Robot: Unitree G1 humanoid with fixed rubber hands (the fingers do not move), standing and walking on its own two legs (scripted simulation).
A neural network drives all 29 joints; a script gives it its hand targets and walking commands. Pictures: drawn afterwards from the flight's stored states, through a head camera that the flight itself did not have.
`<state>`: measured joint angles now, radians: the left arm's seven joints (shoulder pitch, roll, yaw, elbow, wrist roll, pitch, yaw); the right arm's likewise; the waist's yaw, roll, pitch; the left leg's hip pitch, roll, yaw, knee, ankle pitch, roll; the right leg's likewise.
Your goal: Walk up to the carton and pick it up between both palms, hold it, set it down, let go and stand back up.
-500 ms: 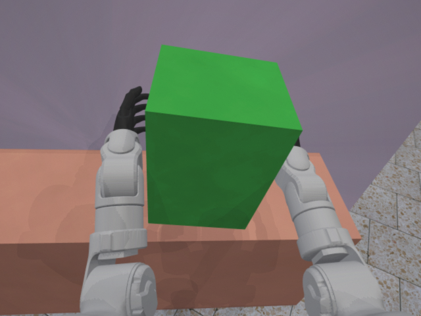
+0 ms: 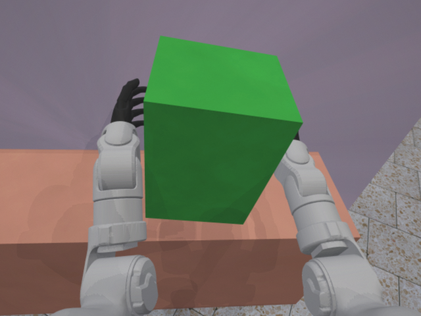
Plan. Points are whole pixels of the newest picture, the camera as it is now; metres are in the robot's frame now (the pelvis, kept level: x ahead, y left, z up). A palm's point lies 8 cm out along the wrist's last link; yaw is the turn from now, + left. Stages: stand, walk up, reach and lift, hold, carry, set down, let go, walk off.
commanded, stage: reach and lift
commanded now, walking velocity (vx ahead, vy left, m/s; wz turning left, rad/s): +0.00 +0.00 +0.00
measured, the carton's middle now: (206, 142) +0.38 -0.01 +0.16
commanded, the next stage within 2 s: hold in 0.38 s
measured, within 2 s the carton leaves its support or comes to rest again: neither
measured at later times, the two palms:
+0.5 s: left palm (116, 119) +0.37 +0.14 +0.22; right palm (284, 131) +0.36 -0.15 +0.19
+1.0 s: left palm (104, 113) +0.35 +0.15 +0.24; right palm (284, 123) +0.36 -0.15 +0.21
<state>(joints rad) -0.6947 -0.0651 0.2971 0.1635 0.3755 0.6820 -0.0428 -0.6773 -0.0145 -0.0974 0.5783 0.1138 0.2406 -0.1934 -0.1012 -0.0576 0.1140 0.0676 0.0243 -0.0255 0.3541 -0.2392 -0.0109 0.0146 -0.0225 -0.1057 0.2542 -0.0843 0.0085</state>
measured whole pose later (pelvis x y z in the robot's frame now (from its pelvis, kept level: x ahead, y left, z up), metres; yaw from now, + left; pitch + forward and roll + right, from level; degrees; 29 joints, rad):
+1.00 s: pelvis -0.01 -0.01 +0.00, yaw +0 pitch -13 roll -1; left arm -0.76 -0.04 0.37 0.11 0.40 0.79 -0.11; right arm -0.76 -0.01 -0.07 0.53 0.14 0.37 -0.24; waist -0.08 -0.04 0.10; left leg 0.10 0.03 -0.04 0.35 -0.23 -0.02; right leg 0.03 -0.02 -0.12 0.28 -0.09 -0.01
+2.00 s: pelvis -0.01 -0.01 +0.00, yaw +0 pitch -13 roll -1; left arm -0.71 -0.05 0.35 0.05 0.41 0.80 -0.12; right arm -0.72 -0.01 -0.05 0.49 0.15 0.36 -0.24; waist -0.08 -0.05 0.12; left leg 0.11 0.03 -0.03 0.35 -0.23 -0.02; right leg 0.04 -0.02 -0.11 0.28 -0.10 -0.01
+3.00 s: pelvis -0.01 -0.01 +0.00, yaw +0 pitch -13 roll -1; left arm -0.72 -0.05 0.35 0.06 0.41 0.80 -0.12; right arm -0.73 -0.01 -0.05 0.49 0.15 0.36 -0.24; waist -0.08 -0.05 0.12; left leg 0.10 0.03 -0.03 0.35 -0.23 -0.02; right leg 0.04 -0.02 -0.11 0.28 -0.10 -0.01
